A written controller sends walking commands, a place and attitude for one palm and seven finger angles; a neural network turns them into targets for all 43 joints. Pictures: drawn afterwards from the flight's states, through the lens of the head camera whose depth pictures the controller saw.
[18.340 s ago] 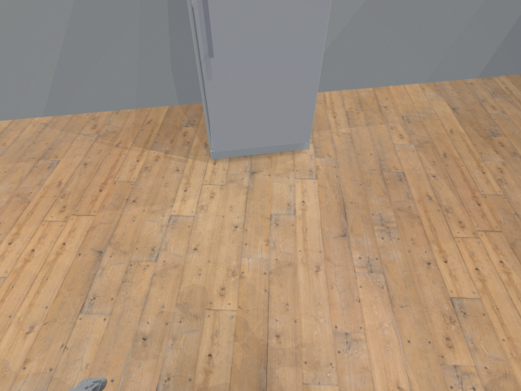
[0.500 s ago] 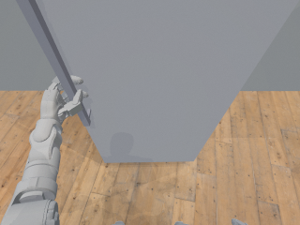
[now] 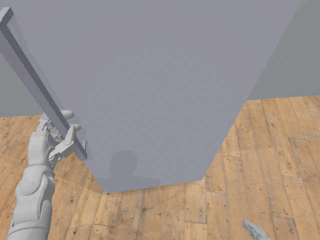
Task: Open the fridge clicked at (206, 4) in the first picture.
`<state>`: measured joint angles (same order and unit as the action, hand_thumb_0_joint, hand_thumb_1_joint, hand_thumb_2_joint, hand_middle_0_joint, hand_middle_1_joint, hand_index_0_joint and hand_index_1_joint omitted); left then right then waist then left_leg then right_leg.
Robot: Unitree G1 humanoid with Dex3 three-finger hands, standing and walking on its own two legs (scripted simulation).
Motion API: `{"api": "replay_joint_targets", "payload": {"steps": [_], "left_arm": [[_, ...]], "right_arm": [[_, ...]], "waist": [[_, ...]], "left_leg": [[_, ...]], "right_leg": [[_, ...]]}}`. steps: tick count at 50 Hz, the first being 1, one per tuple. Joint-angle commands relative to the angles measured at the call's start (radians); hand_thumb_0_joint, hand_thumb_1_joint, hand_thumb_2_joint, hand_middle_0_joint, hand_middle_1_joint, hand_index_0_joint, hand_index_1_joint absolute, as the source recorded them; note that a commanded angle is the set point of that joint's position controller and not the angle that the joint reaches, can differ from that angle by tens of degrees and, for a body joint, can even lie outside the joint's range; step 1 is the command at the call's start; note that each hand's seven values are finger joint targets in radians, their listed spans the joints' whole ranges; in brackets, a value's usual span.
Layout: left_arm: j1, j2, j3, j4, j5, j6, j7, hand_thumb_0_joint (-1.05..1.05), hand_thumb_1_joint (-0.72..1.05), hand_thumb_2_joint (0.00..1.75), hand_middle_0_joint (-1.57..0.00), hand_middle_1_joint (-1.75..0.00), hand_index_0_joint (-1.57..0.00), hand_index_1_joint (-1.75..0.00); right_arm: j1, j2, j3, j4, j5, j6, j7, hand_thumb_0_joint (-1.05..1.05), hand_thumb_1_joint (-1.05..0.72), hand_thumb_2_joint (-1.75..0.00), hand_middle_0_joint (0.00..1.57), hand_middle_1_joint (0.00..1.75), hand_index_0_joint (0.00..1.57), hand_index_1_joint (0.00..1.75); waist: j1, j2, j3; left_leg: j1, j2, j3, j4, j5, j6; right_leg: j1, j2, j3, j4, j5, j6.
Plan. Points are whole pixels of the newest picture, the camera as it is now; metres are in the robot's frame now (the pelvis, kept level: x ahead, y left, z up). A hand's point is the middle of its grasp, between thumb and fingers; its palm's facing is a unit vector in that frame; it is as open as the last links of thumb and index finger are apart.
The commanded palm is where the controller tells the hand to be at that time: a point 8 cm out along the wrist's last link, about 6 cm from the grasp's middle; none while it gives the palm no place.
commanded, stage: walk backward, drawing the door open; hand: left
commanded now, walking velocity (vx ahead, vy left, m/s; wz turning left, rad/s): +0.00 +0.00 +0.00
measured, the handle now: (57, 109) +0.40 +0.23 +0.12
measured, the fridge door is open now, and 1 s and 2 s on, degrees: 2 27 67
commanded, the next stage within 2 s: stop walking and hold the door back in 2.00 s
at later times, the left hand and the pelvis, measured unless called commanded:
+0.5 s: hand (81, 185) +0.24 +0.16 +0.06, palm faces +0.18 -0.97 -0.18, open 5.4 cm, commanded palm +0.20 +0.21 +0.07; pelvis +0.03 +0.00 +0.05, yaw +4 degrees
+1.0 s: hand (104, 228) +0.16 +0.10 +0.06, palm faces +0.44 -0.87 -0.21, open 5.6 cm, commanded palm +0.11 +0.13 +0.07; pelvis +0.00 -0.12 +0.03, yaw +21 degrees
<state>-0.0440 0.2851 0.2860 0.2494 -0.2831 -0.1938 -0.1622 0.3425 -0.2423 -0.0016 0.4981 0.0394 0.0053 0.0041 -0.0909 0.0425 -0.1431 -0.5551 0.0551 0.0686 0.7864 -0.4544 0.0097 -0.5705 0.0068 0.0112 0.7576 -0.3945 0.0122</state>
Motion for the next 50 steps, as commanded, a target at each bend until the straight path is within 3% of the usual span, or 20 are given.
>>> {"api": "replay_joint_targets", "payload": {"steps": [1,4,5,7,10,12,16,19,22,24,26,27,28,30,33,36,40,44,47,50], "left_arm": [[0.367,0.087,-0.008,-0.477,-0.004,-0.119,-0.046,0.00,0.90,0.90,-0.45,-1.40,-0.45,-1.40],[0.499,0.065,-0.026,-0.643,-0.003,-0.120,-0.010,0.00,0.90,0.90,-0.45,-1.40,-0.45,-1.40],[-0.080,0.359,0.116,-0.676,0.178,-0.112,0.125,0.00,0.90,0.90,-0.45,-1.40,-0.45,-1.40],[0.229,0.061,-0.080,-0.471,0.208,-0.033,0.198,0.00,0.90,0.90,-0.45,-1.40,-0.45,-1.40],[0.300,0.021,-0.163,-0.530,0.238,0.024,0.223,0.00,0.90,0.90,-0.45,-1.40,-0.45,-1.40],[0.348,-0.027,-0.198,-0.474,0.249,0.062,0.237,0.00,0.90,0.90,-0.45,-1.40,-0.45,-1.40],[0.345,-0.014,-0.212,-0.574,0.261,0.085,0.253,0.00,0.90,0.90,-0.45,-1.40,-0.45,-1.40],[0.376,-0.002,-0.184,-0.617,0.249,0.079,0.256,0.00,0.90,0.90,-0.45,-1.40,-0.45,-1.40],[0.405,-0.001,-0.175,-0.582,0.247,0.052,0.268,0.00,0.90,0.90,-0.45,-1.40,-0.45,-1.40],[0.401,-0.015,-0.191,-0.591,0.267,0.049,0.272,0.00,0.90,0.90,-0.45,-1.40,-0.45,-1.40],[0.321,-0.055,-0.238,-0.666,0.265,0.046,0.260,0.00,0.90,0.90,-0.45,-1.40,-0.45,-1.40],[0.345,-0.059,-0.261,-0.686,0.251,0.055,0.256,0.00,0.90,0.90,-0.45,-1.40,-0.45,-1.40],[0.338,-0.062,-0.300,-0.727,0.254,0.066,0.256,0.00,0.90,0.90,-0.45,-1.40,-0.45,-1.40],[0.385,-0.111,-0.326,-0.676,0.303,0.084,0.285,0.00,0.90,0.90,-0.45,-1.40,-0.45,-1.40],[0.411,-0.030,-0.255,-0.721,0.315,0.091,0.274,0.00,0.90,0.90,-0.45,-1.40,-0.45,-1.40],[0.392,-0.056,-0.274,-0.642,0.298,0.114,0.276,0.00,0.90,0.90,-0.45,-1.40,-0.45,-1.40],[0.373,-0.045,-0.256,-0.599,0.289,0.117,0.271,0.00,0.90,0.90,-0.45,-1.40,-0.45,-1.40],[0.338,-0.011,-0.232,-0.619,0.274,0.099,0.250,0.00,0.90,0.90,-0.45,-1.40,-0.45,-1.40],[0.292,0.008,-0.198,-0.580,0.280,0.127,0.262,0.00,0.90,0.90,-0.45,-1.40,-0.45,-1.40],[0.247,-0.008,-0.206,-0.549,0.297,0.108,0.244,0.00,0.90,0.90,-0.45,-1.40,-0.45,-1.40]], "right_arm": [[-0.076,-0.110,-0.050,-0.190,0.001,-0.081,0.008,0.00,-0.90,-0.90,0.20,0.30,0.20,0.30],[-0.098,-0.102,-0.053,-0.201,-0.001,-0.106,0.007,0.00,-0.90,-0.90,0.20,0.30,0.20,0.30],[-0.044,-0.120,-0.044,-0.097,0.001,-0.083,-0.048,0.00,-0.90,-0.90,0.20,0.30,0.20,0.30],[-0.088,-0.089,-0.033,-0.095,-0.013,-0.071,-0.096,0.00,-0.90,-0.90,0.20,0.30,0.20,0.30],[-0.069,-0.103,-0.035,-0.098,-0.037,-0.048,-0.093,0.00,-0.90,-0.90,0.20,0.30,0.20,0.30],[-0.103,-0.093,-0.034,-0.099,-0.057,-0.038,-0.077,0.00,-0.90,-0.90,0.20,0.30,0.20,0.30],[-0.147,-0.082,-0.019,-0.127,-0.065,-0.025,-0.076,0.00,-0.90,-0.90,0.20,0.30,0.20,0.30],[-0.181,-0.079,-0.017,-0.157,-0.052,-0.026,-0.076,0.00,-0.90,-0.90,0.20,0.30,0.20,0.30],[-0.213,-0.041,-0.005,-0.175,-0.027,-0.064,-0.094,0.00,-0.90,-0.90,0.20,0.30,0.20,0.30],[-0.204,-0.026,0.009,-0.155,-0.040,-0.091,-0.093,0.00,-0.90,-0.90,0.20,0.30,0.20,0.30],[-0.171,-0.044,0.010,-0.101,-0.050,-0.083,-0.093,0.00,-0.90,-0.90,0.20,0.30,0.20,0.30],[-0.174,-0.058,0.001,-0.099,-0.047,-0.077,-0.102,0.00,-0.90,-0.90,0.20,0.30,0.20,0.30],[-0.182,-0.118,-0.040,-0.103,-0.058,-0.078,-0.091,0.00,-0.90,-0.90,0.20,0.30,0.20,0.30],[-0.179,-0.089,-0.040,-0.098,-0.070,-0.080,-0.050,0.00,-0.90,-0.90,0.20,0.30,0.20,0.30],[-0.251,-0.046,-0.020,-0.052,-0.094,-0.095,-0.070,0.00,-0.90,-0.90,0.20,0.30,0.20,0.30],[-0.282,-0.044,-0.005,-0.038,-0.086,-0.096,-0.084,0.00,-0.90,-0.90,0.20,0.30,0.20,0.30],[-0.298,-0.051,-0.018,-0.041,-0.074,-0.101,-0.088,0.00,-0.90,-0.90,0.20,0.30,0.20,0.30],[-0.281,-0.016,-0.027,-0.013,-0.060,-0.110,-0.076,0.00,-0.90,-0.90,0.20,0.30,0.20,0.30],[-0.242,-0.006,-0.054,0.030,-0.049,-0.120,-0.095,0.00,-0.90,-0.90,0.20,0.30,0.20,0.30],[-0.242,0.018,-0.043,0.026,-0.071,-0.156,-0.114,0.00,-0.90,-0.90,0.20,0.30,0.20,0.30]], "waist": [[0.142,0.036,-0.287],[0.129,0.025,-0.238],[0.062,-0.005,-0.206],[0.050,-0.006,-0.110],[0.025,0.147,-0.101],[0.042,0.142,-0.050],[0.055,0.026,-0.023],[0.091,-0.049,-0.045],[0.159,-0.293,-0.026],[0.152,-0.225,-0.004],[0.064,-0.099,-0.044],[0.036,0.038,-0.086],[0.049,0.238,-0.167],[0.033,0.132,-0.052],[0.073,0.089,0.007],[0.084,0.144,0.055],[0.079,0.275,0.069],[0.055,0.052,0.079],[0.057,-0.254,-0.023],[0.076,-0.193,0.046]], "left_leg": [[0.180,-0.023,-0.032,-0.050,0.797,-0.006],[0.171,-0.032,-0.042,-0.053,0.754,-0.006],[0.267,-0.034,-0.018,-0.108,0.532,0.013],[0.312,-0.026,-0.033,-0.174,0.583,0.013],[0.670,0.044,-0.126,-0.198,1.427,0.020],[0.728,0.094,-0.154,-0.257,1.399,0.012],[0.619,0.054,-0.131,-0.186,1.464,-0.029],[0.382,-0.019,-0.082,-0.112,1.092,-0.043],[-0.157,-0.167,-0.063,0.096,0.053,-0.045],[-0.151,-0.106,-0.122,0.089,0.023,-0.020],[0.187,-0.056,-0.082,-0.300,0.294,-0.020],[0.503,-0.003,-0.099,-0.494,0.779,0.004],[0.726,0.218,-0.382,-0.451,1.231,0.066],[0.662,0.219,-0.475,-0.444,1.142,0.141],[0.529,0.266,-0.615,-0.514,0.619,0.146],[0.207,0.185,-0.464,-0.632,0.007,0.092],[-0.014,0.117,-0.395,-0.659,-0.164,0.055],[0.117,-0.020,-0.276,-0.467,-0.028,0.004],[0.257,-0.115,-0.013,0.121,0.037,-0.053],[0.054,-0.048,-0.009,0.401,-0.064,-0.044]], "right_leg": [[0.296,0.012,-0.080,0.002,0.705,-0.022],[0.290,0.009,-0.094,-0.009,0.694,-0.023],[0.369,-0.065,0.028,-0.127,0.713,-0.031],[0.354,-0.098,-0.014,-0.128,0.781,-0.032],[0.135,0.007,-0.109,-0.035,0.465,0.019],[0.094,0.029,-0.113,-0.116,0.128,0.006],[0.288,0.022,-0.150,-0.265,0.485,-0.014],[0.556,-0.017,-0.121,-0.285,0.885,-0.063],[0.932,-0.251,0.009,-0.224,1.447,-0.171],[0.839,-0.300,0.023,-0.196,1.306,-0.172],[0.586,-0.188,-0.131,-0.099,1.035,-0.086],[0.348,-0.046,-0.188,0.093,0.647,-0.004],[0.123,0.027,-0.101,0.327,-0.065,0.015],[0.040,0.064,-0.041,0.394,-0.181,0.018],[0.001,-0.005,0.061,0.283,-0.077,0.026],[0.274,0.016,0.049,-0.007,0.015,0.005],[0.527,0.088,-0.016,-0.195,0.041,-0.005],[0.404,0.040,0.005,-0.477,0.071,-0.025],[0.112,-0.201,0.061,-0.597,-0.186,-0.145],[0.234,-0.271,0.035,-0.486,0.207,-0.232]]}}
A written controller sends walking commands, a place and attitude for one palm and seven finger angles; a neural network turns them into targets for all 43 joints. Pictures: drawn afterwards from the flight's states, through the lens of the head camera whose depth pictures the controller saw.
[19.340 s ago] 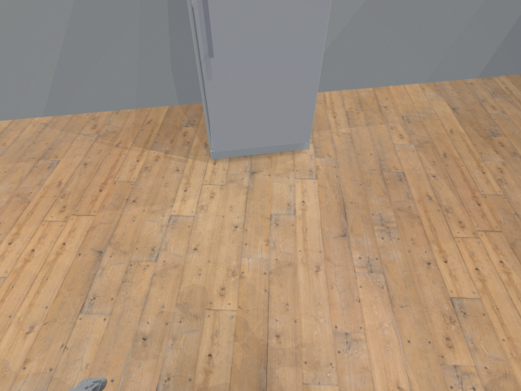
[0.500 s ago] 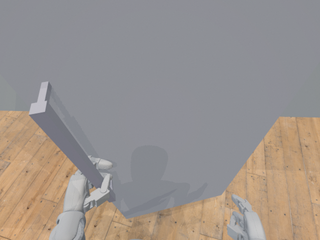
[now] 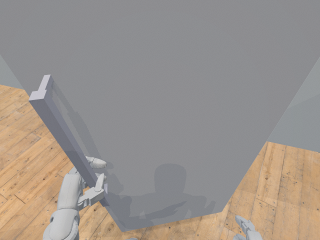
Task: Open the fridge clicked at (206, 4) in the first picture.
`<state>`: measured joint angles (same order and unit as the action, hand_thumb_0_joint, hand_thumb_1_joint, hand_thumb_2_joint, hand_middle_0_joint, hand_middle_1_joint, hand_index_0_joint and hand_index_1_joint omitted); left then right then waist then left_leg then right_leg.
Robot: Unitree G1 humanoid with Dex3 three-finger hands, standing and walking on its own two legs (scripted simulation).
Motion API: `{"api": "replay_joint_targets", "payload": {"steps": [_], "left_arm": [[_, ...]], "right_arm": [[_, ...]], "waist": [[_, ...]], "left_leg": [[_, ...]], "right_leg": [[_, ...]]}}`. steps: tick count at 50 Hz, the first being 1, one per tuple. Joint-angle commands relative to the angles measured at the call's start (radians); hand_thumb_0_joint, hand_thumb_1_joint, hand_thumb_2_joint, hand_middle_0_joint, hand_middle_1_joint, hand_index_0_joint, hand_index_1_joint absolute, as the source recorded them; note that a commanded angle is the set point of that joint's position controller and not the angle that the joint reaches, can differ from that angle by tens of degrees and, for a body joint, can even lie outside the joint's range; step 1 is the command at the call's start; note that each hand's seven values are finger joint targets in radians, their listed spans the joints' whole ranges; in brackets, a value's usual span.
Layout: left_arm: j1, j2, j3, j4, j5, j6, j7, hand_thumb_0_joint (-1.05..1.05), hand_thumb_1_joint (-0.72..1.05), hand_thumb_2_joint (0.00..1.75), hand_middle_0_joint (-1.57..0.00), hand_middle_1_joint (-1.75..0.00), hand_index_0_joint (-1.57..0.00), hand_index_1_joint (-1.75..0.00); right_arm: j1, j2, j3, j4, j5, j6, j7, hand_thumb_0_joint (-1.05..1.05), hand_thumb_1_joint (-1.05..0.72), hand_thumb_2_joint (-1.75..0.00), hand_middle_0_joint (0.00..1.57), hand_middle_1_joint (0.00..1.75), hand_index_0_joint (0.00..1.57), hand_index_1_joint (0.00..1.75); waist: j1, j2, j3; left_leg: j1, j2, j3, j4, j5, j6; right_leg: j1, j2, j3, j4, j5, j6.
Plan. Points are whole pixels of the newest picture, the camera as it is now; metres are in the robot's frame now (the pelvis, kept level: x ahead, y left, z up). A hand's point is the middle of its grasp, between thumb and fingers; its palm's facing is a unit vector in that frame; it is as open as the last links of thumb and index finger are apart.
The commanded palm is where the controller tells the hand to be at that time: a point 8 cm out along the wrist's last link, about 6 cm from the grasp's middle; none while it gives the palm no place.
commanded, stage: walk backward, drawing the door open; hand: left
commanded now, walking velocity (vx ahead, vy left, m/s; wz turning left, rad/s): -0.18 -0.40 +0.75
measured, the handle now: (85, 160) +0.28 +0.18 +0.09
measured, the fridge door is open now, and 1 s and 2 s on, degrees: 27 67 69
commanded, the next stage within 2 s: stop walking and hold the door back in 1.00 s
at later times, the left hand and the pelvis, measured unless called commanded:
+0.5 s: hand out of the picture +0.10 +0.08 +0.03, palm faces +0.57 -0.76 -0.32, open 5.7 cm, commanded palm +0.05 +0.10 +0.04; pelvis -0.04 -0.20 -0.02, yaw +24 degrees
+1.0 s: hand out of the picture -0.02 -0.07 +0.04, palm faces +0.86 -0.42 -0.29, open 5.7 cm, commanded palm -0.08 -0.07 +0.04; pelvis +0.01 -0.38 +0.00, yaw +47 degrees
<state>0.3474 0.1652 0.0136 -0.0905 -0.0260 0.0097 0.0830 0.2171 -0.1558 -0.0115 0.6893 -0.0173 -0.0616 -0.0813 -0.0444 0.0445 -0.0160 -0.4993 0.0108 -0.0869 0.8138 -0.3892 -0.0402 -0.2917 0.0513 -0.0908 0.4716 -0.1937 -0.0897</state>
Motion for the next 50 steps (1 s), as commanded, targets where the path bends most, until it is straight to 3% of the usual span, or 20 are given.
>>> {"api": "replay_joint_targets", "payload": {"steps": [1,6,7,8,9,12,15,19,21,22,23,25,30,33,34,35,36,42,48,50], "left_arm": [[-0.148,0.114,0.070,-0.211,0.044,-0.112,-0.004,0.00,0.90,0.90,-0.45,-1.40,-0.45,-1.40],[-0.137,0.093,0.055,-0.291,0.027,-0.151,-0.002,0.00,0.90,0.90,-0.45,-1.40,-0.45,-1.40],[-0.158,0.080,0.033,-0.308,0.023,-0.158,-0.005,0.00,0.90,0.90,-0.45,-1.40,-0.45,-1.40],[-0.140,0.071,0.022,-0.302,0.017,-0.170,-0.007,0.00,0.90,0.90,-0.45,-1.40,-0.45,-1.40],[-0.128,0.081,0.039,-0.352,0.055,-0.200,-0.003,0.00,0.90,0.90,-0.45,-1.40,-0.45,-1.40],[-0.110,0.114,0.084,-0.370,0.069,-0.191,-0.028,0.00,0.90,0.90,-0.45,-1.40,-0.45,-1.40],[-0.096,0.071,0.080,-0.291,0.039,-0.162,-0.017,0.00,0.90,0.90,-0.45,-1.40,-0.45,-1.40],[-0.153,0.138,0.133,-0.282,0.032,-0.172,-0.004,0.00,0.90,0.90,-0.45,-1.40,-0.45,-1.40],[-0.144,0.251,0.229,-0.308,0.029,-0.168,0.017,0.00,0.90,0.90,-0.45,-1.40,-0.45,-1.40],[-0.054,0.272,0.294,-0.229,0.023,-0.156,0.028,0.00,0.90,0.90,-0.45,-1.40,-0.45,-1.40],[-0.059,0.282,0.281,-0.230,0.024,-0.151,0.019,0.00,0.90,0.90,-0.45,-1.40,-0.45,-1.40],[-0.123,0.239,0.242,-0.225,0.035,-0.176,0.002,0.00,0.90,0.90,-0.45,-1.40,-0.45,-1.40],[-0.136,0.210,0.228,-0.273,0.017,-0.167,0.014,0.00,0.90,0.90,-0.45,-1.40,-0.45,-1.40],[-0.103,0.215,0.231,-0.330,0.007,-0.153,0.022,0.00,0.90,0.90,-0.45,-1.40,-0.45,-1.40],[-0.108,0.199,0.207,-0.360,0.008,-0.160,0.019,0.00,0.90,0.90,-0.45,-1.40,-0.45,-1.40],[-0.094,0.202,0.211,-0.389,0.015,-0.182,0.022,0.00,0.90,0.90,-0.45,-1.40,-0.45,-1.40],[-0.051,0.228,0.222,-0.407,0.040,-0.203,0.024,0.00,0.90,0.90,-0.45,-1.40,-0.45,-1.40],[-0.047,0.179,0.207,-0.342,0.034,-0.147,0.006,0.00,0.90,0.90,-0.45,-1.40,-0.45,-1.40],[0.022,0.254,0.301,-0.298,0.010,-0.164,0.030,0.00,0.90,0.90,-0.45,-1.40,-0.45,-1.40],[0.032,0.286,0.321,-0.292,0.014,-0.177,0.028,0.00,0.90,0.90,-0.45,-1.40,-0.45,-1.40]], "right_arm": [[-0.121,-0.072,-0.027,-0.169,-0.020,-0.099,-0.038,0.00,-0.90,-0.90,0.20,0.30,0.20,0.30],[0.027,-0.085,-0.015,-0.176,-0.020,-0.139,-0.065,0.00,-0.90,-0.90,0.20,0.30,0.20,0.30],[0.081,-0.102,-0.024,-0.177,-0.021,-0.148,-0.068,0.00,-0.90,-0.90,0.20,0.30,0.20,0.30],[0.059,-0.172,-0.045,-0.206,-0.038,-0.145,-0.067,0.00,-0.90,-0.90,0.20,0.30,0.20,0.30],[-0.003,-0.182,-0.039,-0.219,-0.065,-0.129,-0.050,0.00,-0.90,-0.90,0.20,0.30,0.20,0.30],[-0.089,-0.181,-0.058,-0.190,-0.063,-0.108,-0.039,0.00,-0.90,-0.90,0.20,0.30,0.20,0.30],[-0.071,-0.173,-0.057,-0.177,-0.031,-0.122,-0.030,0.00,-0.90,-0.90,0.20,0.30,0.20,0.30],[-0.089,-0.140,-0.041,-0.180,0.012,-0.134,-0.018,0.00,-0.90,-0.90,0.20,0.30,0.20,0.30],[-0.078,-0.081,-0.038,-0.172,0.018,-0.118,-0.004,0.00,-0.90,-0.90,0.20,0.30,0.20,0.30],[-0.106,-0.093,-0.067,-0.177,0.018,-0.121,-0.016,0.00,-0.90,-0.90,0.20,0.30,0.20,0.30],[-0.107,-0.107,-0.080,-0.172,0.014,-0.127,-0.018,0.00,-0.90,-0.90,0.20,0.30,0.20,0.30],[-0.137,-0.079,-0.047,-0.165,-0.010,-0.113,-0.025,0.00,-0.90,-0.90,0.20,0.30,0.20,0.30],[-0.100,-0.104,-0.033,-0.219,-0.011,-0.100,-0.053,0.00,-0.90,-0.90,0.20,0.30,0.20,0.30],[-0.007,-0.121,-0.028,-0.219,-0.017,-0.119,-0.061,0.00,-0.90,-0.90,0.20,0.30,0.20,0.30],[0.026,-0.125,-0.025,-0.233,-0.019,-0.128,-0.062,0.00,-0.90,-0.90,0.20,0.30,0.20,0.30],[0.001,-0.170,-0.038,-0.264,-0.031,-0.136,-0.055,0.00,-0.90,-0.90,0.20,0.30,0.20,0.30],[-0.029,-0.180,-0.037,-0.260,-0.042,-0.133,-0.047,0.00,-0.90,-0.90,0.20,0.30,0.20,0.30],[-0.023,-0.177,-0.051,-0.201,-0.017,-0.134,-0.021,0.00,-0.90,-0.90,0.20,0.30,0.20,0.30],[-0.043,-0.180,-0.052,-0.199,-0.004,-0.161,-0.011,0.00,-0.90,-0.90,0.20,0.30,0.20,0.30],[-0.043,-0.151,-0.046,-0.197,0.002,-0.157,0.003,0.00,-0.90,-0.90,0.20,0.30,0.20,0.30]], "waist": [[0.038,-0.175,-0.075],[-0.007,-0.117,-0.165],[-0.051,-0.041,-0.183],[-0.047,0.217,-0.147],[0.010,0.183,-0.129],[0.027,0.134,0.016],[0.034,0.204,-0.028],[0.019,0.221,-0.025],[0.016,-0.158,-0.073],[0.073,-0.382,-0.166],[0.077,-0.386,-0.190],[0.053,-0.221,-0.094],[0.048,-0.250,-0.094],[0.013,-0.048,-0.113],[-0.017,0.090,-0.109],[0.008,0.323,-0.079],[0.040,0.263,-0.076],[0.044,0.242,-0.009],[0.029,0.338,-0.014],[0.034,0.185,-0.031]], "left_leg": [[-0.011,0.018,0.139,0.316,-0.142,0.011],[0.234,0.031,0.187,-0.297,0.034,0.050],[0.459,0.110,0.088,-0.472,0.214,0.090],[0.667,0.424,-0.391,-0.541,0.626,0.204],[0.707,0.600,-0.589,-0.530,0.884,0.323],[0.402,0.469,-0.375,-0.451,0.652,0.248],[0.155,0.259,-0.093,-0.458,0.343,0.123],[-0.003,0.102,-0.046,-0.396,-0.102,0.072],[-0.023,-0.046,0.143,-0.006,-0.118,-0.005],[-0.024,-0.059,0.147,0.380,-0.233,-0.004],[-0.027,-0.051,0.082,0.572,-0.265,0.001],[-0.070,0.015,0.126,0.616,-0.171,-0.017],[0.150,0.036,0.184,0.163,-0.221,0.023],[0.327,0.029,0.229,-0.315,-0.037,0.039],[0.454,0.125,0.092,-0.493,0.077,0.069],[0.548,0.447,-0.399,-0.608,0.299,0.200],[0.540,0.603,-0.600,-0.620,0.571,0.313],[0.286,0.265,-0.061,-0.505,0.348,0.124],[0.181,0.179,-0.101,-0.490,0.091,0.105],[0.117,0.078,-0.046,-0.345,0.033,0.057]], "right_leg": [[0.013,-0.317,0.119,-0.165,0.122,-0.133],[0.107,-0.218,0.008,0.037,0.313,-0.011],[-0.062,-0.168,-0.044,0.248,0.270,0.087],[-0.413,-0.056,-0.033,0.552,-0.141,0.183],[-0.529,-0.068,0.138,0.789,-0.346,0.208],[-0.450,-0.127,0.229,0.690,-0.233,0.147],[-0.007,-0.050,0.086,0.344,-0.145,0.138],[0.206,0.005,-0.020,-0.006,-0.112,0.163],[0.145,-0.213,0.134,-0.155,-0.054,0.067],[0.072,-0.372,0.298,-0.220,-0.216,-0.031],[0.050,-0.416,0.414,-0.236,-0.237,-0.087],[0.064,-0.367,0.201,-0.130,-0.008,-0.119],[0.038,-0.346,0.084,-0.156,0.015,-0.078],[-0.024,-0.271,-0.003,-0.020,-0.035,-0.010],[-0.163,-0.211,-0.036,0.211,-0.084,0.056],[-0.409,-0.096,-0.016,0.535,-0.327,0.155],[-0.467,-0.090,0.122,0.767,-0.326,0.185],[-0.185,-0.064,0.078,0.510,-0.117,0.161],[0.071,0.030,-0.016,0.079,-0.170,0.180],[0.163,-0.015,0.004,-0.146,-0.047,0.164]]}}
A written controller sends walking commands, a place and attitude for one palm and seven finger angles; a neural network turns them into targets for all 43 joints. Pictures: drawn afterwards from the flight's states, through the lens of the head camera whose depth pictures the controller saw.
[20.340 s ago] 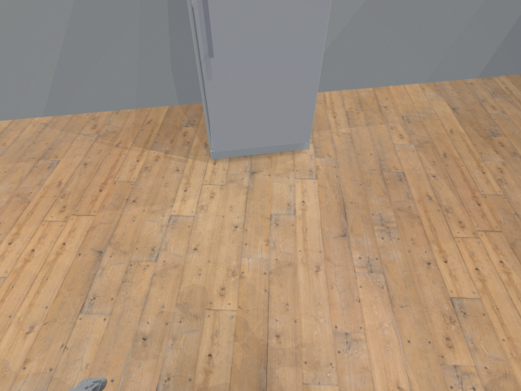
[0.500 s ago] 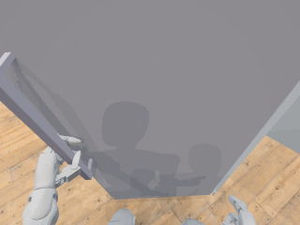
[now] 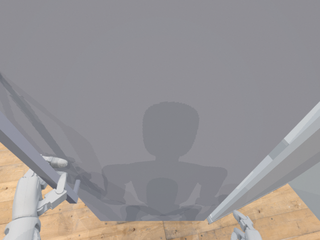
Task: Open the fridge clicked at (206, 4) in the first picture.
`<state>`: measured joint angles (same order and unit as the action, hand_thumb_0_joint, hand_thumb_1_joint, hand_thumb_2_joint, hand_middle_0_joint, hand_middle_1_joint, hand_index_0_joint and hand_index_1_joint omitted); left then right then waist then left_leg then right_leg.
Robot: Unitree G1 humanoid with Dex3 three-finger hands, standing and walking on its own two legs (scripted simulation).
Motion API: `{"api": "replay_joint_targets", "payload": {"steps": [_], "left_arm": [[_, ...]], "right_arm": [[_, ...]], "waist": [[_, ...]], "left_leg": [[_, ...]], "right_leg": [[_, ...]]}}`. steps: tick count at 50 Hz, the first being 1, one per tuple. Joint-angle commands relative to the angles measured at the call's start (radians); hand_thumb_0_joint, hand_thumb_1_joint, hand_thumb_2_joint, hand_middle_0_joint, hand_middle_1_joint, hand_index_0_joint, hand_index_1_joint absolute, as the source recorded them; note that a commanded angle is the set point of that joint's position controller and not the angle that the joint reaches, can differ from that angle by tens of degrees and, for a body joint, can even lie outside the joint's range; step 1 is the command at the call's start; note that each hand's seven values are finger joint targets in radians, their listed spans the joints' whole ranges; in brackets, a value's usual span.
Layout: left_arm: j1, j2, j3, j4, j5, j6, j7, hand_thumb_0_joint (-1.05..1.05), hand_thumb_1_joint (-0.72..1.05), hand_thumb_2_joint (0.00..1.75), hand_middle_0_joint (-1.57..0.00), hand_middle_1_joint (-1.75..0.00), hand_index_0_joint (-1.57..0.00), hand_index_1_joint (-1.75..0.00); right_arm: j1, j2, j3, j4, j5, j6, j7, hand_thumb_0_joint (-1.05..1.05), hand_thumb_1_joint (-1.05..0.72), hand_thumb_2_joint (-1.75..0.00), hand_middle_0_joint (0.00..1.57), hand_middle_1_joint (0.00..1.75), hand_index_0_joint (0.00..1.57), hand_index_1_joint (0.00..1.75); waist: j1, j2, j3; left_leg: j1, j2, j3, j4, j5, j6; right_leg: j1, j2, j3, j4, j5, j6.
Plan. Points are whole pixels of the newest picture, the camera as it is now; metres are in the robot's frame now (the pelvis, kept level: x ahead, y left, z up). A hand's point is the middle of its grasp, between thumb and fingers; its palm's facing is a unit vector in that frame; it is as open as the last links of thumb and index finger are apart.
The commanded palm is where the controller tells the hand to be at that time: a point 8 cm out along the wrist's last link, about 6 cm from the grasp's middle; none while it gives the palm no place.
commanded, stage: stop walking and hold the door back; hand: left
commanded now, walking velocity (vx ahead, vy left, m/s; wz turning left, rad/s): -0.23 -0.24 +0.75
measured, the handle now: (46, 159) +0.26 +0.27 +0.09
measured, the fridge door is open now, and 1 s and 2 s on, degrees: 67 69 72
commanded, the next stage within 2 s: loosen the grip on the handle in 1.24 s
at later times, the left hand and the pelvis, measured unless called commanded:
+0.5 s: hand (60, 217) +0.16 +0.22 +0.04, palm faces +0.52 -0.81 -0.25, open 5.7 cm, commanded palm +0.13 +0.27 +0.04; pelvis -0.09 -0.09 +0.00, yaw +13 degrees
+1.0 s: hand (61, 196) +0.20 +0.23 +0.04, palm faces +0.44 -0.87 -0.24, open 5.7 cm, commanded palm +0.14 +0.27 +0.04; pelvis -0.11 -0.06 -0.01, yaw +10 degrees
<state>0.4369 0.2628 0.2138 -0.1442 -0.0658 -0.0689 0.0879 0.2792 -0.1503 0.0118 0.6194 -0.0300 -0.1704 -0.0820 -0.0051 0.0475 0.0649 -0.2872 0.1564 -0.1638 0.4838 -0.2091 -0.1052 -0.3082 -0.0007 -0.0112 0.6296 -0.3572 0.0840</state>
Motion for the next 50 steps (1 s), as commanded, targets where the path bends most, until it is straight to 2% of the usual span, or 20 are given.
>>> {"api": "replay_joint_targets", "payload": {"steps": [1,3,4,5,7,10,16,21,22,24,25,30,32,34,35,38,44,46,48,50], "left_arm": [[-0.068,0.250,0.166,-0.242,0.060,-0.094,0.029,0.00,0.90,0.90,-0.45,-1.40,-0.45,-1.40],[-0.027,0.291,0.239,-0.198,0.046,-0.091,0.043,0.00,0.90,0.90,-0.45,-1.40,-0.45,-1.40],[0.002,0.286,0.227,-0.141,0.039,-0.085,0.036,0.00,0.90,0.90,-0.45,-1.40,-0.45,-1.40],[-0.025,0.247,0.193,-0.136,0.043,-0.093,0.025,0.00,0.90,0.90,-0.45,-1.40,-0.45,-1.40],[-0.258,0.299,0.235,-0.041,0.051,-0.111,0.062,0.00,0.90,0.90,-0.45,-1.40,-0.45,-1.40],[-0.420,0.274,0.186,0.064,0.039,-0.115,0.099,0.00,0.90,0.90,-0.45,-1.40,-0.45,-1.40],[-0.700,0.286,0.141,0.151,0.047,-0.152,0.106,0.00,0.90,0.90,-0.45,-1.40,-0.45,-1.40],[-0.891,0.342,0.156,0.292,0.042,-0.175,0.090,0.00,0.90,0.90,-0.45,-1.40,-0.45,-1.40],[-0.927,0.358,0.160,0.317,0.042,-0.182,0.086,0.00,0.90,0.90,-0.45,-1.40,-0.45,-1.40],[-1.022,0.339,0.114,0.364,0.043,-0.193,0.081,0.00,0.90,0.90,-0.45,-1.40,-0.45,-1.40],[-1.083,0.373,0.128,0.412,0.056,-0.179,0.081,0.00,0.90,0.90,-0.45,-1.40,-0.45,-1.40],[-1.119,0.326,0.083,0.597,0.048,-0.153,0.036,0.00,0.90,0.90,-0.45,-1.40,-0.45,-1.40],[-1.152,0.357,0.085,0.649,0.053,-0.154,0.028,0.00,0.90,0.90,-0.45,-1.40,-0.45,-1.40],[-1.126,0.464,0.163,0.720,0.061,-0.155,0.033,0.00,0.90,0.90,-0.45,-1.40,-0.45,-1.40],[-1.129,0.478,0.187,0.731,0.063,-0.157,0.033,0.00,0.90,0.90,-0.45,-1.40,-0.45,-1.40],[-1.150,0.473,0.211,0.744,0.060,-0.187,0.023,0.00,0.90,0.90,-0.45,-1.40,-0.45,-1.40],[-0.960,0.419,0.211,0.603,0.045,-0.214,0.021,0.00,0.90,0.90,-0.45,-1.40,-0.45,-1.40],[-0.945,0.363,0.169,0.497,0.040,-0.226,0.015,0.00,0.90,0.90,-0.45,-1.40,-0.45,-1.40],[-0.891,0.281,0.105,0.402,0.026,-0.234,0.004,0.00,0.90,0.90,-0.45,-1.40,-0.45,-1.40],[-0.828,0.320,0.143,0.393,0.042,-0.219,0.013,0.00,0.90,0.90,-0.45,-1.40,-0.45,-1.40]], "right_arm": [[-0.117,-0.127,-0.063,-0.129,0.021,-0.033,0.009,0.00,-0.90,-0.90,0.20,0.30,0.20,0.30],[-0.175,-0.105,-0.086,-0.144,0.027,-0.037,0.003,0.00,-0.90,-0.90,0.20,0.30,0.20,0.30],[-0.155,-0.128,-0.103,-0.117,0.019,-0.036,-0.007,0.00,-0.90,-0.90,0.20,0.30,0.20,0.30],[-0.175,-0.110,-0.090,-0.107,0.014,-0.024,-0.013,0.00,-0.90,-0.90,0.20,0.30,0.20,0.30],[-0.198,-0.126,-0.055,-0.084,0.015,-0.006,-0.037,0.00,-0.90,-0.90,0.20,0.30,0.20,0.30],[-0.188,-0.163,-0.045,-0.097,0.019,0.008,-0.062,0.00,-0.90,-0.90,0.20,0.30,0.20,0.30],[-0.153,-0.201,-0.046,-0.111,0.024,0.022,-0.039,0.00,-0.90,-0.90,0.20,0.30,0.20,0.30],[-0.100,-0.217,-0.048,-0.100,0.031,0.051,-0.019,0.00,-0.90,-0.90,0.20,0.30,0.20,0.30],[-0.097,-0.230,-0.054,-0.104,0.031,0.054,-0.019,0.00,-0.90,-0.90,0.20,0.30,0.20,0.30],[-0.118,-0.238,-0.036,-0.103,0.037,0.054,-0.022,0.00,-0.90,-0.90,0.20,0.30,0.20,0.30],[-0.126,-0.215,-0.034,-0.095,0.043,0.049,-0.028,0.00,-0.90,-0.90,0.20,0.30,0.20,0.30],[-0.093,-0.246,-0.043,-0.069,0.052,0.046,-0.041,0.00,-0.90,-0.90,0.20,0.30,0.20,0.30],[-0.078,-0.246,-0.041,-0.058,0.050,0.040,-0.044,0.00,-0.90,-0.90,0.20,0.30,0.20,0.30],[-0.048,-0.240,-0.052,-0.045,0.048,0.043,-0.049,0.00,-0.90,-0.90,0.20,0.30,0.20,0.30],[-0.050,-0.243,-0.065,-0.041,0.058,0.040,-0.043,0.00,-0.90,-0.90,0.20,0.30,0.20,0.30],[-0.047,-0.241,-0.049,0.007,0.048,0.031,-0.031,0.00,-0.90,-0.90,0.20,0.30,0.20,0.30],[-0.054,-0.220,-0.037,-0.014,0.038,0.010,-0.032,0.00,-0.90,-0.90,0.20,0.30,0.20,0.30],[-0.062,-0.246,-0.058,-0.035,0.038,0.005,-0.031,0.00,-0.90,-0.90,0.20,0.30,0.20,0.30],[-0.070,-0.242,-0.056,-0.061,0.048,0.012,-0.020,0.00,-0.90,-0.90,0.20,0.30,0.20,0.30],[-0.083,-0.218,-0.053,-0.061,0.030,0.012,-0.019,0.00,-0.90,-0.90,0.20,0.30,0.20,0.30]], "waist": [[-0.010,-0.007,-0.116],[0.051,-0.340,-0.223],[0.030,-0.345,-0.206],[0.024,-0.246,-0.175],[0.007,-0.157,-0.188],[0.006,-0.177,-0.198],[0.038,-0.178,-0.223],[0.004,-0.083,-0.277],[0.002,-0.022,-0.264],[0.010,0.320,-0.185],[-0.004,0.289,-0.137],[0.030,0.140,-0.181],[0.021,0.063,-0.195],[0.014,-0.195,-0.179],[0.044,-0.265,-0.189],[0.022,-0.164,-0.196],[0.002,-0.152,-0.234],[-0.008,-0.033,-0.211],[-0.005,0.226,-0.209],[0.002,0.204,-0.179]], "left_leg": [[-0.127,-0.157,0.154,0.168,-0.204,0.074],[-0.288,-0.207,0.167,0.751,-0.435,0.048],[-0.319,-0.174,0.127,0.893,-0.426,0.048],[-0.334,-0.154,0.156,0.956,-0.380,0.031],[-0.289,-0.137,0.157,0.852,-0.315,0.030],[-0.161,-0.144,0.158,0.590,-0.261,0.075],[-0.096,-0.150,0.186,0.235,-0.274,0.112],[0.118,-0.171,0.233,-0.101,-0.165,0.150],[0.139,-0.106,0.151,-0.164,-0.224,0.189],[0.139,0.129,-0.182,-0.297,-0.403,0.304],[0.107,0.172,-0.231,-0.307,-0.359,0.334],[0.067,0.038,0.059,-0.079,-0.094,0.244],[-0.074,-0.025,0.110,0.025,-0.206,0.195],[-0.283,-0.151,0.214,0.290,-0.344,0.123],[-0.311,-0.146,0.160,0.477,-0.373,0.114],[-0.291,-0.106,0.126,0.551,-0.272,0.107],[0.085,-0.148,0.269,0.034,-0.035,0.102],[0.149,-0.073,0.161,-0.093,-0.002,0.126],[0.152,0.134,-0.153,-0.228,-0.022,0.239],[0.101,0.185,-0.193,-0.233,0.047,0.292]], "right_leg": [[0.144,-0.077,-0.002,-0.327,0.233,-0.061],[0.141,-0.361,0.269,-0.328,0.363,-0.232],[0.129,-0.384,0.297,-0.299,0.377,-0.277],[0.143,-0.342,0.183,-0.252,0.474,-0.294],[0.168,-0.315,0.091,-0.223,0.632,-0.246],[0.153,-0.341,0.127,-0.253,0.563,-0.201],[0.245,-0.393,0.220,-0.321,0.365,-0.226],[0.171,-0.279,0.125,-0.272,0.042,-0.133],[0.107,-0.214,0.088,-0.214,-0.055,-0.101],[-0.116,-0.041,-0.076,0.074,-0.133,-0.056],[-0.152,-0.023,-0.055,0.228,-0.105,-0.066],[0.096,0.004,-0.091,-0.072,0.001,-0.068],[0.265,-0.045,0.020,-0.202,-0.021,-0.100],[0.323,-0.297,0.433,-0.365,-0.200,-0.230],[0.289,-0.379,0.555,-0.427,-0.279,-0.285],[0.241,-0.343,0.374,-0.346,-0.081,-0.292],[0.104,-0.185,0.103,-0.265,0.040,-0.182],[0.040,-0.115,0.076,-0.168,0.004,-0.132],[-0.044,0.026,-0.031,0.071,-0.101,-0.072],[-0.041,0.001,0.012,0.162,-0.119,-0.072]]}}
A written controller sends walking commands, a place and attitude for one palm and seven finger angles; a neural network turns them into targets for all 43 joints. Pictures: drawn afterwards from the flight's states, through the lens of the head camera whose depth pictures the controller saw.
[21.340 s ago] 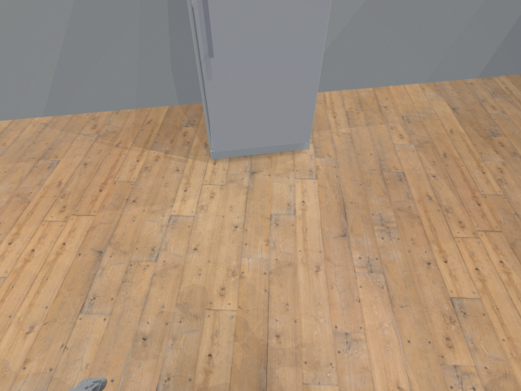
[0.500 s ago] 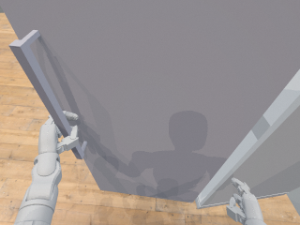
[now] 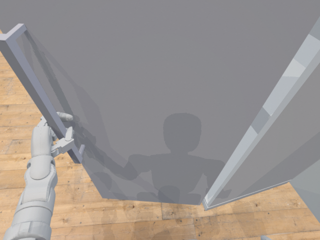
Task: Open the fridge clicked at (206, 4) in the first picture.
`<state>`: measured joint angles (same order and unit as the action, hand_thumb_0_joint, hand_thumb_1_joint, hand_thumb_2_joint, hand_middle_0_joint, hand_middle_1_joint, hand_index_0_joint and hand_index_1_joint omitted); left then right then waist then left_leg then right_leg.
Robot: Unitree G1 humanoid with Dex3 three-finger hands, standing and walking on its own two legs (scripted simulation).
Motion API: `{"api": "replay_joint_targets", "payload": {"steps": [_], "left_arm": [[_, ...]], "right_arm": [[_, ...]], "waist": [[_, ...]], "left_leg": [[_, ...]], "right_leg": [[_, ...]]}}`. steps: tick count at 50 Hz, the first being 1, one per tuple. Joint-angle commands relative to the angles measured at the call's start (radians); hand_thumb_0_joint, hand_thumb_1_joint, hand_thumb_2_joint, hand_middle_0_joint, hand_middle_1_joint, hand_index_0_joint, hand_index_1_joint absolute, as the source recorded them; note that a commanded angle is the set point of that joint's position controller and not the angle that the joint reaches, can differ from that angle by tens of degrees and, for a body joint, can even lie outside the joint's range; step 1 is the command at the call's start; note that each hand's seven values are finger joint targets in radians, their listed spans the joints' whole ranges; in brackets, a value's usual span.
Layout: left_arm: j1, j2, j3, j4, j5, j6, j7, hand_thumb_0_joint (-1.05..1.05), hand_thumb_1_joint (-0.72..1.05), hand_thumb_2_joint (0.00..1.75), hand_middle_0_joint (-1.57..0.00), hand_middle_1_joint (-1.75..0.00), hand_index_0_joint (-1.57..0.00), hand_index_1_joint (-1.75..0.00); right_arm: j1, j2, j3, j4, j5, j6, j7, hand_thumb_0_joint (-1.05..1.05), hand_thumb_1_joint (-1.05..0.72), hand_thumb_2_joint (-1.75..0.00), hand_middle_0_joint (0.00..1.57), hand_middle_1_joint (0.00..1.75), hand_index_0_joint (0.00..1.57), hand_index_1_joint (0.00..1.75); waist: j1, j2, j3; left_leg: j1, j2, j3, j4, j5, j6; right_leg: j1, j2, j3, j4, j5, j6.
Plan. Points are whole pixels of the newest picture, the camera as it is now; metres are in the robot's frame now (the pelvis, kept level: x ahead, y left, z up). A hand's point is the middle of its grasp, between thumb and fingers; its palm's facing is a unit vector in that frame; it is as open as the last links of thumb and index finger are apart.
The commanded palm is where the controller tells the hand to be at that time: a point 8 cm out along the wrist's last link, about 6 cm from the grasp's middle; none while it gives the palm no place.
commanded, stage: stop walking and hold the door back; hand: left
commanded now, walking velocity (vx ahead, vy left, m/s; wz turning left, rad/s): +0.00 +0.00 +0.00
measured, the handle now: (57, 113) +0.40 +0.26 +0.10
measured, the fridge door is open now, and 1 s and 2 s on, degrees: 69 72 71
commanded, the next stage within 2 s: loosen the grip on the handle in 0.24 s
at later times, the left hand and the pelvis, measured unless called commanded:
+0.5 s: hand (62, 143) +0.34 +0.25 +0.05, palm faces +0.28 -0.94 -0.21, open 6.9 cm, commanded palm +0.30 +0.28 +0.05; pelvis -0.01 +0.00 +0.00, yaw +0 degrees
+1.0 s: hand (64, 147) +0.34 +0.25 +0.04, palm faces +0.29 -0.92 -0.26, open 14.0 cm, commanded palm +0.30 +0.29 +0.05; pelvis +0.01 -0.01 -0.02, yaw -2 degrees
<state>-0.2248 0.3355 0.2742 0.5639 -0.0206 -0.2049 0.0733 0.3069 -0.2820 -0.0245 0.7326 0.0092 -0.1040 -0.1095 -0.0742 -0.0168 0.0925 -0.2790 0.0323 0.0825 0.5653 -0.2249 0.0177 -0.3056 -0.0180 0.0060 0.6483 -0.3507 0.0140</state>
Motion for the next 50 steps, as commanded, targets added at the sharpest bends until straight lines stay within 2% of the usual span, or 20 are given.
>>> {"api": "replay_joint_targets", "payload": {"steps": [1,3,7,8,10,16,17,18,19,20,21,24,29,31,36,37,38,40,43,50], "left_arm": [[-0.145,0.231,0.070,-0.348,-0.007,-0.077,0.026,0.00,0.90,0.90,-0.45,-1.40,-0.45,-1.40],[-0.080,0.197,0.047,-0.403,-0.010,-0.060,0.025,0.00,0.90,0.90,-0.45,-1.40,-0.45,-1.40],[-0.087,0.234,0.075,-0.397,0.005,-0.048,0.039,0.00,0.90,0.90,-0.45,-1.40,-0.45,-1.40],[-0.081,0.274,0.117,-0.358,-0.008,-0.037,0.047,0.00,0.90,0.90,-0.45,-1.40,-0.45,-1.40],[-0.119,0.224,0.066,-0.328,-0.017,-0.031,0.042,0.00,0.90,0.90,-0.45,-1.40,-0.45,-1.40],[-0.145,0.217,0.055,-0.252,-0.013,-0.038,0.042,0.00,0.90,0.90,-0.45,-1.40,-0.45,-1.40],[-0.700,0.774,0.474,-0.448,0.104,-0.058,0.029,0.00,0.90,0.90,-0.45,-1.40,-0.45,-1.40],[-0.769,0.623,0.340,-0.369,0.104,0.020,-0.025,0.00,0.78,0.84,-0.45,-1.40,-0.45,-1.40],[-0.328,0.180,0.075,-0.079,0.050,0.071,-0.069,0.00,0.66,0.78,-0.45,-1.40,-0.45,-1.40],[-0.165,0.127,0.117,-0.134,-0.005,0.055,-0.098,0.00,0.54,0.73,-0.45,-1.40,-0.45,-1.40],[-0.170,0.220,0.169,-0.180,-0.040,0.025,-0.092,0.00,0.42,0.67,-0.45,-1.40,-0.45,-1.40],[-0.218,0.153,0.048,-0.198,0.010,-0.022,-0.064,0.00,0.05,0.49,-0.45,-1.40,-0.45,-1.40],[-0.358,0.221,0.023,-0.181,0.026,-0.027,-0.020,0.00,-0.55,0.20,-0.42,-1.37,-0.42,-1.37],[-0.413,0.225,-0.001,-0.181,0.014,-0.034,-0.019,0.00,-0.55,0.20,-0.40,-1.33,-0.40,-1.33],[-0.465,0.243,0.007,-0.168,-0.006,-0.072,-0.004,0.00,-0.55,0.20,-0.33,-1.25,-0.33,-1.25],[-0.332,0.362,0.139,-0.121,-0.006,-0.077,-0.002,0.00,-0.55,0.20,-0.32,-1.23,-0.32,-1.23],[-0.276,0.384,0.163,-0.125,-0.003,-0.081,-0.001,0.00,-0.55,0.20,-0.30,-1.22,-0.30,-1.22],[-0.269,0.255,0.066,-0.189,-0.035,-0.090,-0.021,0.00,-0.55,0.20,-0.28,-1.18,-0.28,-1.18],[-0.227,0.299,0.109,-0.210,-0.038,-0.076,-0.018,0.00,-0.55,0.20,-0.25,-1.15,-0.25,-1.15],[-0.091,0.248,0.110,-0.352,-0.054,-0.042,-0.015,0.00,-0.55,0.20,-0.25,-1.15,-0.25,-1.15]], "right_arm": [[-0.103,-0.092,-0.017,-0.169,-0.008,-0.057,0.009,0.00,-0.90,-0.90,0.20,0.30,0.20,0.30],[-0.094,-0.098,-0.016,-0.179,0.001,-0.064,0.012,0.00,-0.90,-0.90,0.20,0.30,0.20,0.30],[-0.105,-0.083,0.000,-0.186,-0.001,-0.076,0.003,0.00,-0.90,-0.90,0.20,0.30,0.20,0.30],[-0.091,-0.097,-0.012,-0.172,0.006,-0.069,-0.002,0.00,-0.90,-0.90,0.20,0.30,0.20,0.30],[-0.110,-0.082,-0.007,-0.169,0.007,-0.058,-0.005,0.00,-0.90,-0.90,0.20,0.30,0.20,0.30],[-0.139,-0.083,0.002,-0.165,0.001,-0.045,-0.016,0.00,-0.90,-0.90,0.20,0.30,0.20,0.30],[-0.095,-0.118,-0.078,-0.211,-0.018,-0.029,0.027,0.00,-0.90,-0.90,0.20,0.30,0.20,0.30],[-0.175,-0.159,-0.111,-0.156,-0.073,-0.055,0.040,0.00,-0.90,-0.90,0.20,0.30,0.20,0.30],[-0.074,-0.095,-0.068,-0.169,-0.008,-0.072,0.056,0.00,-0.90,-0.90,0.20,0.30,0.20,0.30],[-0.044,-0.107,-0.060,-0.170,-0.008,-0.081,0.083,0.00,-0.90,-0.90,0.20,0.30,0.20,0.30],[-0.077,-0.133,-0.063,-0.172,-0.010,-0.074,0.089,0.00,-0.90,-0.90,0.20,0.30,0.20,0.30],[-0.096,-0.122,-0.047,-0.202,-0.006,-0.055,0.104,0.00,-0.90,-0.90,0.20,0.30,0.20,0.30],[-0.113,-0.128,-0.024,-0.230,0.020,-0.043,0.065,0.00,-0.90,-0.90,0.20,0.30,0.20,0.30],[-0.122,-0.125,-0.015,-0.226,0.029,-0.054,0.045,0.00,-0.90,-0.90,0.20,0.30,0.20,0.30],[-0.105,-0.126,-0.007,-0.200,0.020,-0.079,0.022,0.00,-0.90,-0.90,0.20,0.30,0.20,0.30],[-0.092,-0.134,-0.015,-0.196,0.014,-0.079,0.021,0.00,-0.90,-0.90,0.20,0.30,0.20,0.30],[-0.095,-0.139,-0.011,-0.197,0.010,-0.072,0.024,0.00,-0.90,-0.90,0.20,0.30,0.20,0.30],[-0.113,-0.116,-0.005,-0.219,0.014,-0.084,0.030,0.00,-0.90,-0.90,0.20,0.30,0.20,0.30],[-0.101,-0.129,-0.010,-0.203,0.009,-0.091,0.027,0.00,-0.90,-0.90,0.20,0.30,0.20,0.30],[-0.068,-0.118,-0.024,-0.201,0.003,-0.102,0.038,0.00,-0.90,-0.90,0.20,0.30,0.20,0.30]], "waist": [[0.073,0.223,-0.231],[0.070,0.213,-0.277],[0.051,0.189,-0.305],[0.053,0.100,-0.308],[0.058,0.007,-0.306],[0.069,0.025,-0.266],[0.131,-0.137,-0.150],[0.095,0.283,-0.447],[0.082,0.135,-0.448],[0.111,0.047,-0.455],[0.118,0.047,-0.443],[0.088,0.049,-0.389],[0.060,0.026,-0.309],[0.056,0.030,-0.288],[0.060,0.023,-0.337],[0.108,0.016,-0.365],[0.120,0.046,-0.378],[0.102,0.050,-0.360],[0.096,0.047,-0.336],[0.102,0.034,-0.431]], "left_leg": [[0.123,0.278,-0.342,-0.243,0.209,0.152],[0.164,0.199,-0.193,-0.122,0.413,0.088],[0.068,0.108,-0.085,-0.098,0.303,-0.004],[0.050,0.102,-0.081,-0.092,0.252,-0.014],[0.080,0.082,-0.059,-0.068,0.161,-0.019],[0.117,0.089,-0.089,-0.133,0.119,0.000],[0.020,0.086,-0.047,-0.039,0.124,0.026],[0.086,-0.002,-0.039,-0.154,0.409,-0.034],[0.191,0.007,-0.042,-0.050,0.673,-0.062],[0.221,0.008,-0.055,-0.013,0.631,-0.047],[0.177,-0.002,-0.054,0.001,0.477,-0.030],[0.035,-0.021,-0.048,0.016,0.153,-0.005],[-0.105,-0.032,-0.057,0.001,-0.194,0.009],[-0.125,-0.038,-0.059,-0.005,-0.285,0.011],[-0.149,-0.042,-0.086,0.017,-0.290,0.014],[-0.180,-0.045,-0.082,0.026,-0.244,0.014],[-0.182,-0.048,-0.081,0.031,-0.198,0.016],[-0.168,-0.044,-0.075,0.042,-0.187,0.018],[-0.170,-0.039,-0.071,0.060,-0.131,0.021],[-0.108,-0.035,-0.062,0.104,0.105,0.016]], "right_leg": [[0.000,0.010,-0.016,0.048,-0.078,0.000],[0.098,0.014,-0.057,-0.144,0.046,0.002],[0.218,-0.056,-0.008,-0.192,0.407,-0.016],[0.225,-0.058,0.018,-0.175,0.420,-0.022],[0.162,-0.088,0.082,-0.208,0.408,-0.032],[0.078,-0.053,0.054,-0.249,0.224,-0.019],[0.035,-0.080,0.115,-0.321,0.353,-0.011],[0.196,-0.032,-0.032,-0.078,0.687,-0.111],[0.033,0.010,-0.110,-0.076,0.510,-0.055],[-0.039,0.033,-0.104,-0.103,0.448,-0.031],[-0.043,0.032,-0.086,-0.099,0.399,-0.026],[-0.109,0.027,-0.077,-0.069,0.219,-0.031],[-0.187,0.009,-0.027,-0.107,-0.089,-0.026],[-0.207,0.006,-0.006,-0.132,-0.181,-0.026],[-0.192,0.015,0.002,-0.111,-0.188,-0.031],[-0.139,0.014,0.014,-0.107,-0.177,-0.036],[-0.118,0.017,0.009,-0.095,-0.145,-0.038],[-0.144,0.018,0.009,-0.097,-0.128,-0.034],[-0.153,0.022,0.005,-0.086,-0.074,-0.032],[-0.107,0.029,-0.025,-0.015,0.217,-0.027]]}}
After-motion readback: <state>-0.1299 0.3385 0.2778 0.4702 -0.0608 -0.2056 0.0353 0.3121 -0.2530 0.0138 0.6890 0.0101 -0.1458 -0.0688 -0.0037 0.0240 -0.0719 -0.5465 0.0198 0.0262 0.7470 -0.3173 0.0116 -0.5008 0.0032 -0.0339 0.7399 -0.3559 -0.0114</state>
